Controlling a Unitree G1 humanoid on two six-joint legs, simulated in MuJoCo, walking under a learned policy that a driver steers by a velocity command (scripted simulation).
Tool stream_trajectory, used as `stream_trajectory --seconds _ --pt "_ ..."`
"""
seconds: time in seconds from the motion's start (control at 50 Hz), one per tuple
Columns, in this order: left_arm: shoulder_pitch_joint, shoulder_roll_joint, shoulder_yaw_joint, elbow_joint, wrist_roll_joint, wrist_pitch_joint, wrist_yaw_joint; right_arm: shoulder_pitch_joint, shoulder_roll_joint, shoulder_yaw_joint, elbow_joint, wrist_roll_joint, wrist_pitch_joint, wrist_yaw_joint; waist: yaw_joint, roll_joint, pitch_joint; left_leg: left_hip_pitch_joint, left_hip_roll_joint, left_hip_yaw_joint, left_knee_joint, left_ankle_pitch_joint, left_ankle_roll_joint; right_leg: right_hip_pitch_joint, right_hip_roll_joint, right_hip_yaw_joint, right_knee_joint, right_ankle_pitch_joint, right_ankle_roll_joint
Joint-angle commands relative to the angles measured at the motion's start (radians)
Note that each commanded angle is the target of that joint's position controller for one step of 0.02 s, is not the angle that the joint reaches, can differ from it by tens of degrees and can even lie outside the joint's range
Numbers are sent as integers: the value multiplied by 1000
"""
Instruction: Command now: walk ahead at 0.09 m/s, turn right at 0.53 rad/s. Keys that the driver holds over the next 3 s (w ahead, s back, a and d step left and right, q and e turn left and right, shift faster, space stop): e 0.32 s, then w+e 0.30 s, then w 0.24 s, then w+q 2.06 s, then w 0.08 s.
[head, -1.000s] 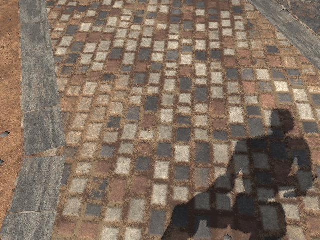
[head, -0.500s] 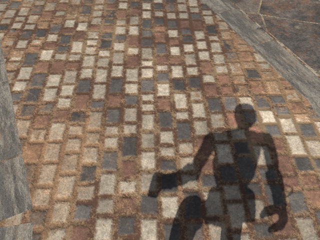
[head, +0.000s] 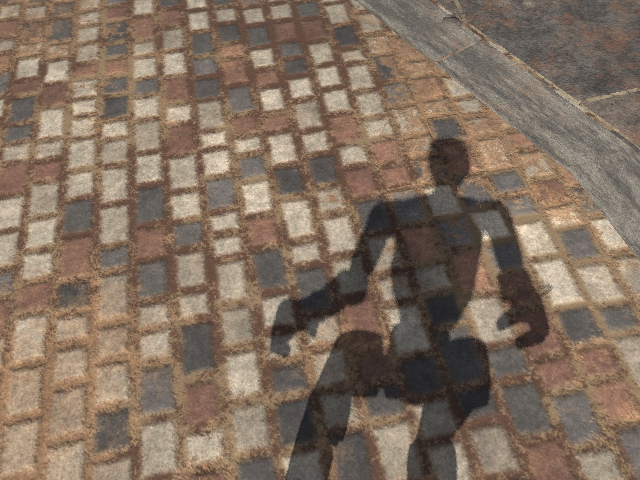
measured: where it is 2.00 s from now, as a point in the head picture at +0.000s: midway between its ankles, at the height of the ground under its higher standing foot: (456, 316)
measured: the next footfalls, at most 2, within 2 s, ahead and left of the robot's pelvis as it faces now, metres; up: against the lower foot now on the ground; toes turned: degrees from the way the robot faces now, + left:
left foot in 0.22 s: +0.14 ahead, +0.15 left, +0.00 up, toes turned -14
right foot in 0.66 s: +0.09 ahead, -0.13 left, +0.00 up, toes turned -27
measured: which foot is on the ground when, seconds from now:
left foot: up 0.00-0.20, down 0.22-0.66, up 0.68-1.00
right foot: down 0.00-0.22, up 0.24-0.64, down 0.66-1.00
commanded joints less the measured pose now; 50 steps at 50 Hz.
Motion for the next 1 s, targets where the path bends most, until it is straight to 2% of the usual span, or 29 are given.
stream_trajectory --seconds 0.02,0.08,0.14,0.18,0.2,0.22,0.24,0.26,0.28,0.3,0.32,0.34,0.38,0.42,0.5,0.58,0.62,0.64,0.66,0.68,0.7,0.72,0.74,0.78,0.8,0.84,0.86,0.92,1.0 --pt "-30 172 45 -85 -10 5 24 71 -80 -23 -37 3 9 -6 -31 -117 -201 86 -22 -3 -84 83 -17 103 -238 274 -123 19 -146" --pt "-23 172 47 -92 -6 19 32 23 -83 -25 -60 8 0 -2 -11 -154 -167 107 -40 -13 -192 87 -19 102 -220 325 -122 -122 -129" --pt "-10 168 49 -98 -7 29 32 13 -89 -26 -72 15 -21 6 -3 -174 -163 160 -61 -15 -300 46 -11 145 -224 386 -80 -36 -127" --pt "-29 162 46 -112 -12 38 31 52 -91 -30 -69 19 -34 16 -31 -176 -166 246 -67 0 -455 87 11 163 -207 409 -27 69 -109" --pt "-35 152 42 -119 -18 43 31 91 -100 -35 -59 18 -38 21 -54 -167 -169 340 -49 10 -578 189 28 139 -177 398 8 68 -80" --pt "-6 112 29 -126 -15 45 31 121 -153 -49 -59 6 -37 20 -44 -89 -199 474 89 -78 -618 269 79 55 -126 343 110 -89 -31" --pt "62 61 18 -138 -13 39 25 75 -240 -65 -77 -16 -20 11 33 195 -183 570 301 -297 -621 538 211 -141 37 139 314 -440 35" --pt "40 145 39 -146 -7 25 19 101 -198 -61 -82 -37 -13 14 -12 263 -184 540 402 -419 -639 641 339 -238 32 62 545 -578 85" --pt "50 204 61 -129 -9 24 15 73 -151 -49 -103 -27 -13 13 -9 173 -174 527 370 -335 -618 641 331 -243 -19 69 668 -517 107" --pt "58 200 67 -109 -14 35 17 36 -118 -43 -112 -14 -11 12 0 121 -151 517 296 -228 -599 614 280 -247 -33 54 717 -455 126" --pt "63 181 66 -102 -13 49 24 20 -108 -40 -119 0 -7 13 2 107 -138 518 252 -166 -593 573 247 -259 -47 42 763 -409 144" --pt "60 155 58 -107 -14 59 21 30 -107 -38 -117 7 -3 12 -8 111 -135 517 237 -131 -616 476 241 -276 -62 21 789 -357 154" --pt "-5 112 42 -146 -25 60 8 66 -114 -41 -110 9 6 8 -47 156 -96 508 199 -84 -699 154 237 -304 -93 -40 709 -277 155" --pt "-72 102 35 -183 -26 51 -2 113 -135 -49 -106 9 5 3 -90 179 -82 547 223 -100 -746 4 248 -326 -120 -59 614 -267 154" --pt "-98 79 21 -208 -16 30 -20 133 -182 -69 -114 20 -16 18 -101 157 -85 530 260 -46 -769 -26 242 -219 -159 -91 416 -267 122" --pt "-73 85 23 -204 -22 22 -34 131 -198 -79 -116 37 -26 47 -80 149 -64 443 266 30 -761 -16 234 -44 -141 -150 253 -258 70" --pt "1 81 27 -176 -23 20 -37 108 -190 -77 -115 50 -22 57 -26 120 -70 398 257 79 -691 -32 210 94 -115 -187 113 -187 36" --pt "75 89 34 -140 -23 19 -35 119 -157 -66 -108 45 -23 58 4 83 -89 322 228 120 -604 -27 186 237 -85 -196 68 -179 17" --pt "196 128 56 -108 -29 17 -26 128 -99 -45 -105 27 -29 62 59 -5 -142 212 173 198 -399 16 136 434 -112 -108 30 -198 -16" --pt "295 251 77 -107 -15 10 -11 83 -7 -10 -169 -15 -44 69 77 -311 -178 -95 47 292 23 -187 36 621 -391 350 -79 -256 -132" --pt "289 270 73 -127 -13 -13 -20 41 -70 -26 -196 16 -68 66 95 -291 -163 -299 -17 131 201 -245 32 595 -485 612 -194 -420 -269" --pt "267 202 53 -127 -11 -33 -26 13 -134 -42 -200 46 -83 71 94 -230 -91 -349 40 81 249 -174 57 557 -466 533 -205 -428 -255" --pt "226 159 37 -128 -8 -44 -27 24 -145 -45 -189 47 -90 76 64 -208 -45 -335 71 79 223 -74 75 498 -426 428 -197 -366 -220" --pt "139 119 18 -141 -3 -46 -24 46 -135 -47 -161 12 -90 76 15 -125 -19 -248 98 75 131 59 76 400 -349 279 -217 -172 -163" --pt "125 130 18 -145 0 -49 -19 65 -120 -44 -156 12 -87 81 -5 -159 -28 -201 97 79 104 109 66 361 -346 243 -228 -59 -163" --pt "125 130 17 -132 1 -55 -10 61 -97 -36 -148 10 -80 84 -10 -112 -36 -177 86 94 30 201 42 350 -322 156 -241 113 -158" --pt "131 134 18 -122 2 -56 -2 43 -81 -30 -147 11 -79 83 -9 -90 -36 -167 78 97 -26 246 34 347 -311 126 -249 139 -147" --pt "155 139 18 -88 -1 -61 7 -31 -35 -6 -155 26 -77 91 22 -95 -14 -109 53 122 -231 401 40 330 -281 10 -269 183 -110" --pt "215 148 23 -32 -6 -68 6 -130 -25 7 -188 41 -79 113 58 -82 43 -64 27 132 -377 479 83 352 -317 -44 -308 124 -101"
